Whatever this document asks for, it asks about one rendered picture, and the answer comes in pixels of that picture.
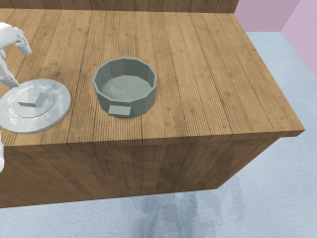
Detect knob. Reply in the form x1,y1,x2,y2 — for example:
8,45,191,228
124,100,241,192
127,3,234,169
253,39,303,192
18,89,44,107

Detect lid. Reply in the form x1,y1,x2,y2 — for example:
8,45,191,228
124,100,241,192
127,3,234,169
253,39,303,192
0,78,71,134

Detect pot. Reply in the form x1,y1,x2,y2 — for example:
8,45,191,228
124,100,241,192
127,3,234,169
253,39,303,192
92,57,157,119

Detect robot left hand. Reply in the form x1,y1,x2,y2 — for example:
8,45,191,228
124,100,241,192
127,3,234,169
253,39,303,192
0,22,32,88

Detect table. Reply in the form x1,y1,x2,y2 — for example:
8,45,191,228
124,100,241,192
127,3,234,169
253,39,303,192
0,0,305,208

